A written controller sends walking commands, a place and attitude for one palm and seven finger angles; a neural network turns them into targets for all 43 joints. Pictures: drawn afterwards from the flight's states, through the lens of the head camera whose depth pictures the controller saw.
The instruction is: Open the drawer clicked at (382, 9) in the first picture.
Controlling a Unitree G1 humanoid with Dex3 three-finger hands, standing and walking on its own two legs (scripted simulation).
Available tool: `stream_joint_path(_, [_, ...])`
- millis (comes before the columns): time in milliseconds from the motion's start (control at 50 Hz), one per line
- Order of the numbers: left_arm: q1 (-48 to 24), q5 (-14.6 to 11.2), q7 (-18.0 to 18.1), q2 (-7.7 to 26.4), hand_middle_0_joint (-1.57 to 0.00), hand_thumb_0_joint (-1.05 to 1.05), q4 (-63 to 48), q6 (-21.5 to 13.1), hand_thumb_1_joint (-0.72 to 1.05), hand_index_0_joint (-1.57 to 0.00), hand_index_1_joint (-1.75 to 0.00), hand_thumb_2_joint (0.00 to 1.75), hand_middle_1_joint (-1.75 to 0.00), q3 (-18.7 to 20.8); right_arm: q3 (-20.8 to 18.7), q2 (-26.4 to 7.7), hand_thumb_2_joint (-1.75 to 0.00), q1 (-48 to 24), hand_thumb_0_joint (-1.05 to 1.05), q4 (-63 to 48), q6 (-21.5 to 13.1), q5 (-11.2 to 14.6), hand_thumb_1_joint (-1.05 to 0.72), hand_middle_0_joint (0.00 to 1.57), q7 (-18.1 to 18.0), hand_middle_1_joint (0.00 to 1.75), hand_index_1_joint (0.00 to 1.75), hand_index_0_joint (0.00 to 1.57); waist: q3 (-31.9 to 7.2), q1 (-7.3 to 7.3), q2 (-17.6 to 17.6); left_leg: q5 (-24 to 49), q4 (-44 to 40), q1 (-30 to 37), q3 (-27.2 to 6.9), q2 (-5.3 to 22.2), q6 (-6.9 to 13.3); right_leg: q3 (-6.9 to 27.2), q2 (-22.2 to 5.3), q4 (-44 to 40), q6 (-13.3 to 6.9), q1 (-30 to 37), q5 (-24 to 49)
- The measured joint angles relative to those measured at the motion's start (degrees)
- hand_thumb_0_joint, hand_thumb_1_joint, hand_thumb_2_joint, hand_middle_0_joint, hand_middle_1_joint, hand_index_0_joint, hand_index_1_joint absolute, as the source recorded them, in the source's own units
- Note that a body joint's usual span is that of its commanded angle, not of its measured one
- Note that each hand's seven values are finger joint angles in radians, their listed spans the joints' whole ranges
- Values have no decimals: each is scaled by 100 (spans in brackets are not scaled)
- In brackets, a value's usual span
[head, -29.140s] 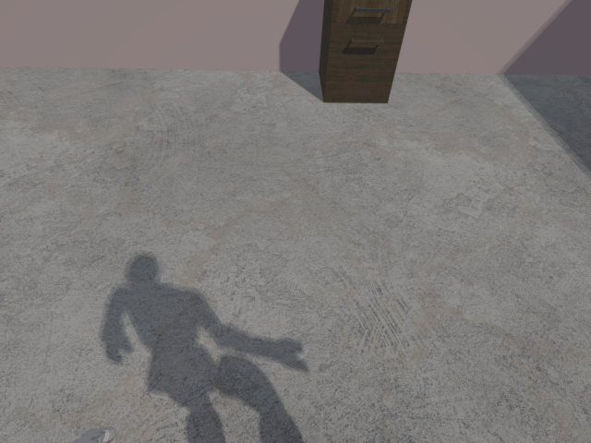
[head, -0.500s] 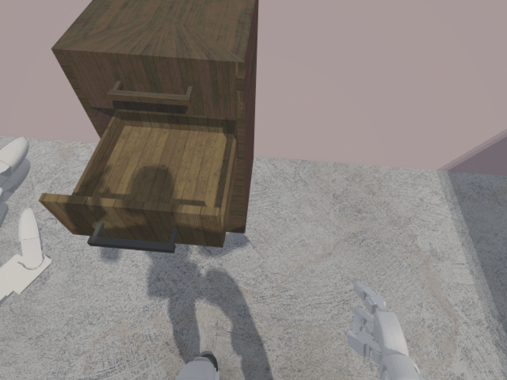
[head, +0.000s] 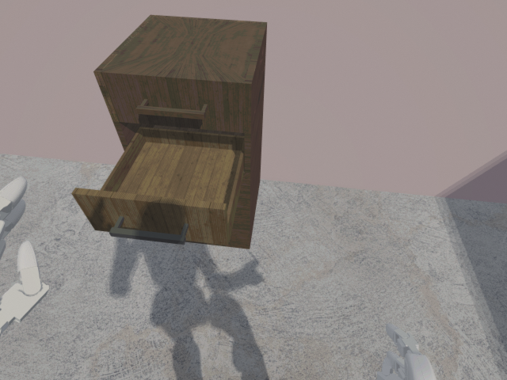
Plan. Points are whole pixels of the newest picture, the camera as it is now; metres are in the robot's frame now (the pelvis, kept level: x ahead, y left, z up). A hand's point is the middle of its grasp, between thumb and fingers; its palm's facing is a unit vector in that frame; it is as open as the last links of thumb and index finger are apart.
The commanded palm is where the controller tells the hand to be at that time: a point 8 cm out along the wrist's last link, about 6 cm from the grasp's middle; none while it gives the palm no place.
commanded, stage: stop stepping back and stand still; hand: left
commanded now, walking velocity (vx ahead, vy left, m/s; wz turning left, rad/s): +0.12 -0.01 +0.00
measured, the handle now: (150, 229) +0.50 +0.29 -0.19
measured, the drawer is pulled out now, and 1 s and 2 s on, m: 0.30 0.30 0.30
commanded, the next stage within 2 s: let the arm hang, fingers relaxed in 0.62 s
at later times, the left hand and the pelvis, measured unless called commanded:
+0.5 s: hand (45, 260) +0.22 +0.25 +0.16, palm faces +0.30 -0.83 -0.46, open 7.4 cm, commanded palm +0.15 +0.30 +0.18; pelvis +0.02 +0.02 +0.00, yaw +0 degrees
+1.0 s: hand out of the picture +0.06 +0.19 -0.17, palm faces +0.00 -0.98 -0.18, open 7.3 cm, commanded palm none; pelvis +0.00 +0.02 +0.00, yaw +0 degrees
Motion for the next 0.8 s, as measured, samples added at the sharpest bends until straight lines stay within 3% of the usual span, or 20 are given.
stream_joint_path(180, [-479, 4, 22, -311, -21, 2, 428, 176, 89, -21, -30, 90, -30, -153, 226, 231, -89, -16, 2, 147, 21, -38, -90, 21, 32, 30, 30, 20, -82, 3, 60, -10, 135, 24, -11, 11, -37, 96, 67, -1, 14, 78, 113])
stream_joint_path(460, [-202, -74, -53, 98, -22, 2, 6, 53, 89, -21, -30, 90, -30, -2, 116, 157, -89, -271, 2, 21, 128, 34, -90, 20, 119, 30, 30, 20, 306, -136, -156, 61, -232, 321, 49, -100, 12, 163, -31, -323, 160, 352, 162])
stream_joint_path(720, [-169, -102, -60, -14, -22, 2, -10, 107, 89, -21, -30, 90, -30, -70, 145, 201, -89, -448, 1, -100, 267, 37, -90, 20, 88, 30, 30, 20, 386, 13, -99, 151, -359, 349, 18, -143, 40, 132, -70, -480, 194, 410, 255])
stream_joint_path(760, [-697, 162, -286, 39, -21, 1, 900, 68, 89, -21, -30, 90, -30, -413, 51, 71, -89, -488, 1, 205, 79, 16, -90, 20, 311, 30, 30, 20, 232, 87, 15, 117, -154, 82, -32, -191, 57, 73, -134, -212, 196, 141, 190])
stream_joint_path(800, [-1432, 288, -532, -94, -21, 1, 2466, 496, 89, -21, -30, 90, -30, -892, 11, -84, -89, -584, 1, 583, 228, -47, -90, 20, 431, 30, 30, 20, 64, 158, 149, 31, 92, -125, -44, -263, 89, 64, -218, 105, 216, -83, 16])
